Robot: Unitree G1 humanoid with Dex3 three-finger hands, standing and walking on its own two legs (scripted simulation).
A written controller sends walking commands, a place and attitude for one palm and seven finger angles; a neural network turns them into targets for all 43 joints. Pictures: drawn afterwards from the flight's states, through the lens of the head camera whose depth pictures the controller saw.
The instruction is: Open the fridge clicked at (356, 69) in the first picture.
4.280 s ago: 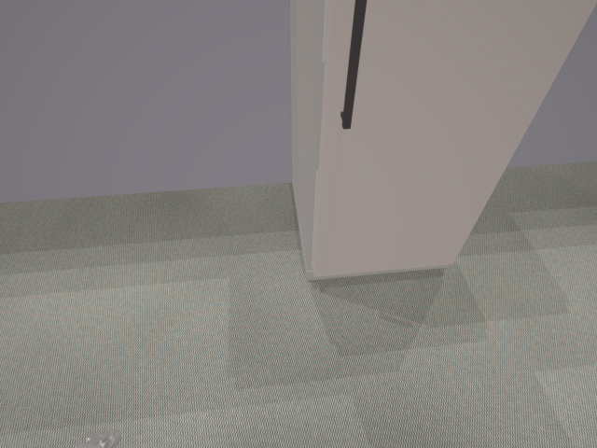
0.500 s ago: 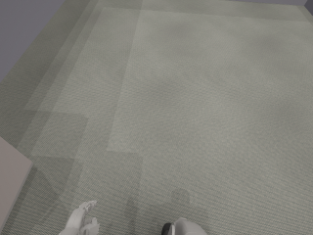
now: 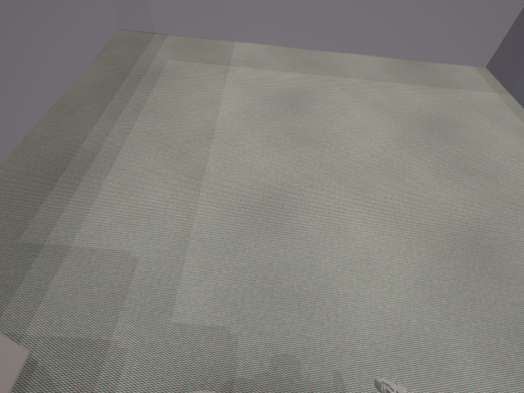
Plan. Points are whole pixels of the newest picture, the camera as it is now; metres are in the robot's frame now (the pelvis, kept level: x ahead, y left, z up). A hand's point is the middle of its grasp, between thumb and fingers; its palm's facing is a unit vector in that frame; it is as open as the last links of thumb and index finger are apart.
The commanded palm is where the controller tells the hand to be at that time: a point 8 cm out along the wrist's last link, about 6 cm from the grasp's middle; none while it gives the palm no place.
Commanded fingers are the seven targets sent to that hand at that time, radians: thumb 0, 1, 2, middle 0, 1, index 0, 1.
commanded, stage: turn to face it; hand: left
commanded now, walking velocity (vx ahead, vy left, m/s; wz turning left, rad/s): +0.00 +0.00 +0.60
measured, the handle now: out of the picture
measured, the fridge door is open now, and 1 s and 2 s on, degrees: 0 0 0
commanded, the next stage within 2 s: none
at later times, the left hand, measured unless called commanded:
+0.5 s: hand out of the picture +0.08 +0.20 -0.14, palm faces +0.26 -0.93 -0.27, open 7.4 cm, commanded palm none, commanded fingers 0.00 0.90 0.90 -0.20 -0.30 -0.20 -0.30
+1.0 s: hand out of the picture -0.10 +0.22 -0.18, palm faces +0.57 -0.78 -0.26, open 7.4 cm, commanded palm none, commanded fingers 0.00 0.90 0.90 -0.20 -0.30 -0.20 -0.30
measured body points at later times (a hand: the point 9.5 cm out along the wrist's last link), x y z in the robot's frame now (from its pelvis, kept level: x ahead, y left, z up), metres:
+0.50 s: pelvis +0.01 -0.02 +0.01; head +0.04 -0.03 +0.45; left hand +0.06 +0.24 -0.12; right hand +0.08 -0.27 -0.15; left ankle +0.07 +0.09 -0.72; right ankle +0.02 -0.14 -0.73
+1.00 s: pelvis +0.00 +0.01 +0.00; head +0.03 +0.06 +0.44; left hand -0.13 +0.26 -0.16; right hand +0.26 -0.14 -0.12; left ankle -0.06 +0.10 -0.73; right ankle +0.03 -0.14 -0.66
